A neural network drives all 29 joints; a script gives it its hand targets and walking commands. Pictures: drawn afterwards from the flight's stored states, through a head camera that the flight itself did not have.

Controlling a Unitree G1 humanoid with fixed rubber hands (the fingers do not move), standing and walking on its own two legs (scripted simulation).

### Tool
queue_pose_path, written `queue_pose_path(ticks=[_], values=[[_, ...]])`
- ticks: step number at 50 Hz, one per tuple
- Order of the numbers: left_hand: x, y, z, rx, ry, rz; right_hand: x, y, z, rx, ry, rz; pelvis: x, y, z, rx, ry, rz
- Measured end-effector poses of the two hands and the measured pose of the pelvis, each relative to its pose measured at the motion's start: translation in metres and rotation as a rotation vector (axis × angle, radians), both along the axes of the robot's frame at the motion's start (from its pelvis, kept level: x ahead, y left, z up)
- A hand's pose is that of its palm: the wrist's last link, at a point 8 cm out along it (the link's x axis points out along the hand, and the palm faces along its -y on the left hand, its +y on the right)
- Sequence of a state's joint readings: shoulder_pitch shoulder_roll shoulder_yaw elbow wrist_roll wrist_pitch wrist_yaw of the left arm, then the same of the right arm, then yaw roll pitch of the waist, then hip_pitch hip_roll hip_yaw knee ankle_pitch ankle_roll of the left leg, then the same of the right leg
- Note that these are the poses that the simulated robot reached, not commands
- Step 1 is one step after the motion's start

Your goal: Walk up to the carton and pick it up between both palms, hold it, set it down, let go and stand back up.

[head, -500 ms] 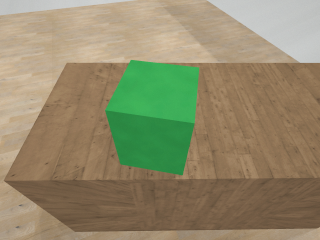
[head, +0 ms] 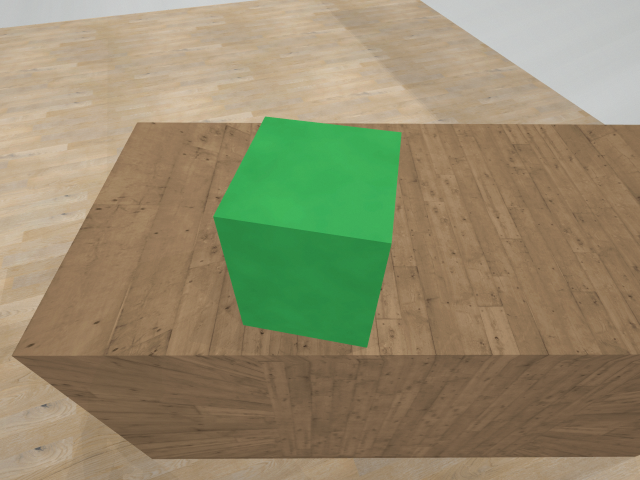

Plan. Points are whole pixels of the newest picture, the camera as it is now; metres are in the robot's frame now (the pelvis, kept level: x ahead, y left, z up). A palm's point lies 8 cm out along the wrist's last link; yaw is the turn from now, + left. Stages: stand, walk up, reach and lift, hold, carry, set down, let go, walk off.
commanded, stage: stand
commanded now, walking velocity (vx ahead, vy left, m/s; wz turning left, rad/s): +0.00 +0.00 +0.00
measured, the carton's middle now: (317, 234) +0.45 +0.02 +0.03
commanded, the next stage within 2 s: none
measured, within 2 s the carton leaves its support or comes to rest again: neither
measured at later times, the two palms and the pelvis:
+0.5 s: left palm out of the picture -0.01 +0.23 -0.14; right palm out of the picture -0.02 -0.23 -0.14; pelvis +0.00 +0.00 +0.00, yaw +0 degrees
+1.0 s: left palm out of the picture -0.01 +0.23 -0.14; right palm out of the picture -0.02 -0.23 -0.14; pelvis +0.00 +0.00 +0.00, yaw +0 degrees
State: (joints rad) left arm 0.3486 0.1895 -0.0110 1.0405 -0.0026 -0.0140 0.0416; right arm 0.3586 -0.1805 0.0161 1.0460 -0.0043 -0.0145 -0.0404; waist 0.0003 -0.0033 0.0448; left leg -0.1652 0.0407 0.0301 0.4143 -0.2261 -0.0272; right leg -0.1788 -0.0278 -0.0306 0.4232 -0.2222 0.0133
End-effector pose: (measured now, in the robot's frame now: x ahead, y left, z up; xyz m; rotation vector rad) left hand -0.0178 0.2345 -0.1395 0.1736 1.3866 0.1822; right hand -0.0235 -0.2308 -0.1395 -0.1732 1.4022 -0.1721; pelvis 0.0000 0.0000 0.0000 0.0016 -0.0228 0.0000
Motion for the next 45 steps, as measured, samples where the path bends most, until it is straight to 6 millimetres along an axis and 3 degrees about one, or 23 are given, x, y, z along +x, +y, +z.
queue_pose_path(ticks=[45], values=[[0.0068,-0.0006,-0.0005,-0.004,-0.003,-0.002,0.0026,0.0016,0.0001,0.0,0.005,-0.005,0.0042,0.0011,0.0,-0.001,0.005,0.0]])
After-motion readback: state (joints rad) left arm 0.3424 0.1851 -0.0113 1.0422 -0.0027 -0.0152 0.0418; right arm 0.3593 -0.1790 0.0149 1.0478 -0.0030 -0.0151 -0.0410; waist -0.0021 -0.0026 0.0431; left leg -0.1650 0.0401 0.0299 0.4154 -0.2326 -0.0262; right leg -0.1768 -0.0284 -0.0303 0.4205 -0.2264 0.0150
